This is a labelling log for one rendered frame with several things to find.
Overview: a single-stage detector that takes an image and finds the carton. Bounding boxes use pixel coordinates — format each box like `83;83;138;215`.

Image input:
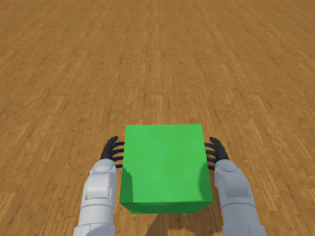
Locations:
119;124;214;214

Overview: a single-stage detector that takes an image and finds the robot right forearm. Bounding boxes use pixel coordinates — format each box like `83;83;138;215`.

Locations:
215;159;267;236

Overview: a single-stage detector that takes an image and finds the robot right hand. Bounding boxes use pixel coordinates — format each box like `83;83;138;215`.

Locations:
204;137;229;171

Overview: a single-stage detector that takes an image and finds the robot left forearm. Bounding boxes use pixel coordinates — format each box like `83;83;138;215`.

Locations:
73;158;117;236

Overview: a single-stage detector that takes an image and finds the robot left hand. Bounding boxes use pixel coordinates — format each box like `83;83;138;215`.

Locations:
99;136;125;168

